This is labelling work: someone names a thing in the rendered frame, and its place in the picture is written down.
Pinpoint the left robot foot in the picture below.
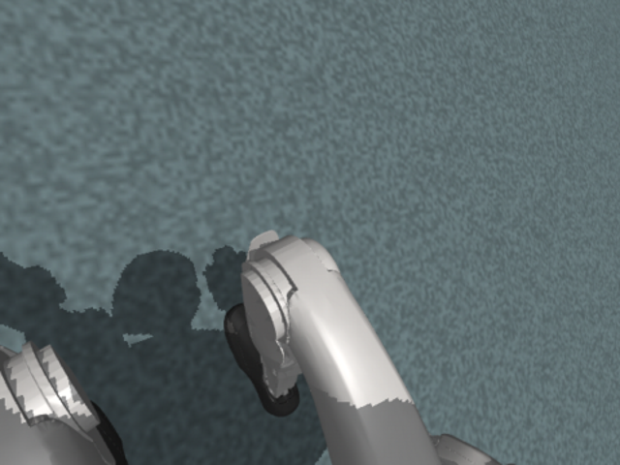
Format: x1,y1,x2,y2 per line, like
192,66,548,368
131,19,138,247
90,400,129,465

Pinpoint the right robot hand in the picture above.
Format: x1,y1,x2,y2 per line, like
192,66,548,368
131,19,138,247
428,432,502,465

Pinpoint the right robot foot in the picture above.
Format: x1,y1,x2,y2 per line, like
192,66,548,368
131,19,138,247
224,303,299,417

